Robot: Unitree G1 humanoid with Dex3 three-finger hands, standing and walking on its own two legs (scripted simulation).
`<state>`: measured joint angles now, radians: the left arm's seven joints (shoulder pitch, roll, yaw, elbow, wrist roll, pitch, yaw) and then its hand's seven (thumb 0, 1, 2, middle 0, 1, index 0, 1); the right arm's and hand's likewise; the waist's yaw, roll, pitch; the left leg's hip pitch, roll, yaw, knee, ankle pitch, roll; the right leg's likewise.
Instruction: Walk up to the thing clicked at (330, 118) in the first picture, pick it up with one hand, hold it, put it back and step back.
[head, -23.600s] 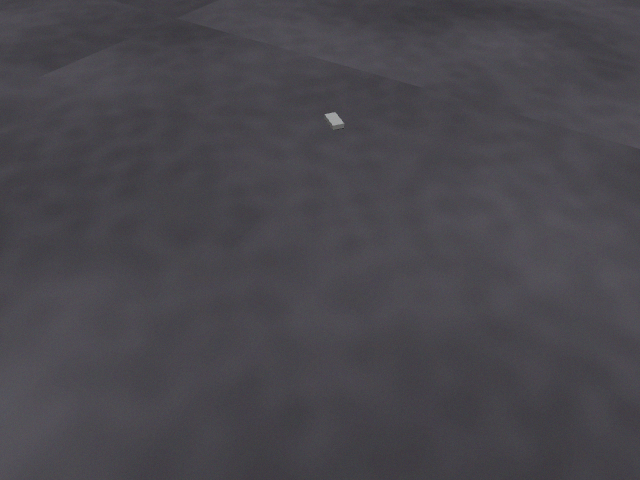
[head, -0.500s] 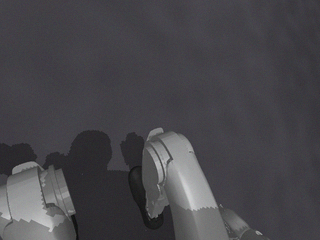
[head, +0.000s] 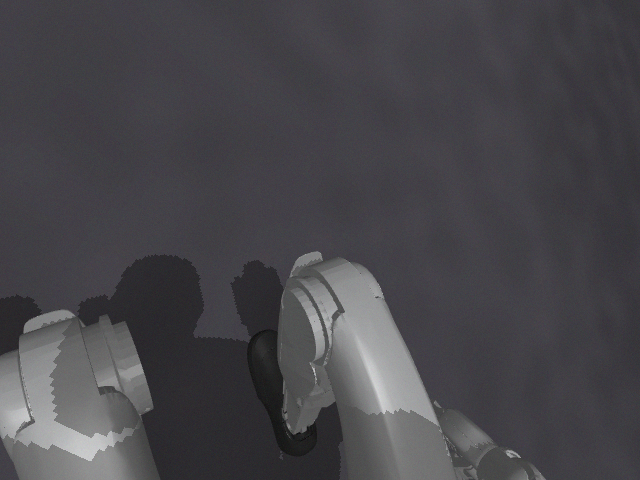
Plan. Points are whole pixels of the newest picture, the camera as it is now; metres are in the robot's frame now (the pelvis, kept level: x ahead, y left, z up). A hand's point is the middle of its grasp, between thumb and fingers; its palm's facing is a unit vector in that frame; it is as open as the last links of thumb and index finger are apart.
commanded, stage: rest palm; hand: left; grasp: from above
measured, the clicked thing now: out of the picture +0.42 +0.39 -0.28
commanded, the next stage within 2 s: close in 0.50 s
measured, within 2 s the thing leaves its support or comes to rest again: neither
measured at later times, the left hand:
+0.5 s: hand out of the picture +0.40 +0.37 -0.26, palm faces -0.46 -0.20 -0.87, open 14.0 cm
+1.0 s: hand out of the picture +0.40 +0.37 -0.26, palm faces -0.41 -0.17 -0.90, open 12.9 cm
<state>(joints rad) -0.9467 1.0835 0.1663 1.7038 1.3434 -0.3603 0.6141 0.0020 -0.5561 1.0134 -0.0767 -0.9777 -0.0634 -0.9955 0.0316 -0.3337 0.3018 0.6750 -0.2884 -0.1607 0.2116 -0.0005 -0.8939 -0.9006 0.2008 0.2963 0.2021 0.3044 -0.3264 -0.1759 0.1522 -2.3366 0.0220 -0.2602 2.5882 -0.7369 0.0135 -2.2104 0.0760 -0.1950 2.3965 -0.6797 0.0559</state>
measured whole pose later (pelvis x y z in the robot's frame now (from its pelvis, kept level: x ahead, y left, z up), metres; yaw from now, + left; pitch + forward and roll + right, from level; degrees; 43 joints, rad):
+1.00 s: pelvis -0.01 +0.00 +0.00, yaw -1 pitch +25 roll -16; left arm -1.00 1.10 0.13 1.76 1.31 -0.27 0.68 0.00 -0.30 0.81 -0.19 -0.96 -0.22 -0.94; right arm 0.01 -0.35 0.34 0.67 -0.30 -0.24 0.24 0.00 -0.89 -0.90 0.20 0.30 0.20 0.30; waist -0.34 -0.20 0.18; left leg -2.35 0.03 -0.27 2.59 -0.72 0.02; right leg -2.21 0.08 -0.21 2.38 -0.66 0.06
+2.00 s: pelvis -0.01 +0.00 +0.00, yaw -1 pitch +25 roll -17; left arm -1.01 1.13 0.11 1.73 1.28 -0.30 0.63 0.02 0.14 0.37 -0.59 -0.59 -0.65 -0.55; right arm 0.02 -0.34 0.37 0.63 -0.29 -0.21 0.22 0.00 -0.89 -0.90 0.20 0.30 0.20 0.30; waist -0.34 -0.19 0.18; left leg -2.34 0.02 -0.28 2.58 -0.72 0.02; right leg -2.20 0.08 -0.21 2.37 -0.66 0.07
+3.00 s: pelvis +0.00 -0.01 +0.02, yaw +5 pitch +32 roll -11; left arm -0.88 0.86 0.14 1.31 1.22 -0.25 0.29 0.04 0.09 0.22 -0.81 -0.34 -0.87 -0.31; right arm 0.12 -0.31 0.14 0.68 -0.14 -0.06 0.19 0.00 -0.90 -0.90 0.20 0.30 0.20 0.30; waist -0.22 -0.03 0.01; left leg -2.35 0.01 -0.17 2.45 -0.68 0.01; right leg -2.24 0.04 -0.13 2.33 -0.67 0.04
